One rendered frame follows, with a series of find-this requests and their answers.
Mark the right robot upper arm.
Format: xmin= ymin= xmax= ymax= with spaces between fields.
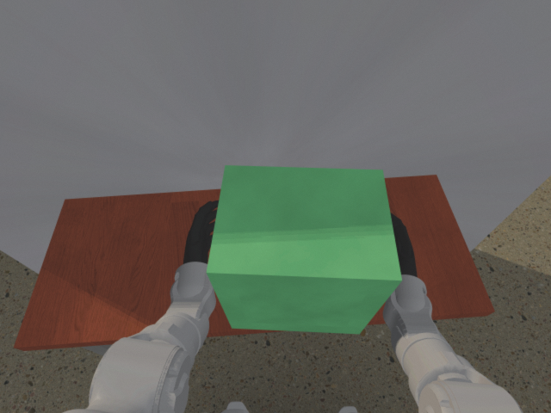
xmin=418 ymin=380 xmax=522 ymax=413

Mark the left robot shin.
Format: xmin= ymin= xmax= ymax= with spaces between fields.
xmin=226 ymin=402 xmax=249 ymax=412

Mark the robot right forearm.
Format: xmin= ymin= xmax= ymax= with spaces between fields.
xmin=383 ymin=274 xmax=523 ymax=413

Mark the left robot upper arm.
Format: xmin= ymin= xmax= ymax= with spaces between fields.
xmin=63 ymin=337 xmax=191 ymax=413

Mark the robot right hand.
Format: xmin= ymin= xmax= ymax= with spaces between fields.
xmin=391 ymin=213 xmax=418 ymax=277

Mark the robot left forearm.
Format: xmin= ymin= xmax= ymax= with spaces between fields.
xmin=89 ymin=262 xmax=216 ymax=405

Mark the carton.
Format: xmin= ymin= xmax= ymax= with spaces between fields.
xmin=207 ymin=165 xmax=402 ymax=334

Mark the table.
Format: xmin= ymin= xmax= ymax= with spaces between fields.
xmin=14 ymin=175 xmax=495 ymax=356

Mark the robot left hand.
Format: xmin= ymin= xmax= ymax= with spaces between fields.
xmin=183 ymin=200 xmax=219 ymax=264

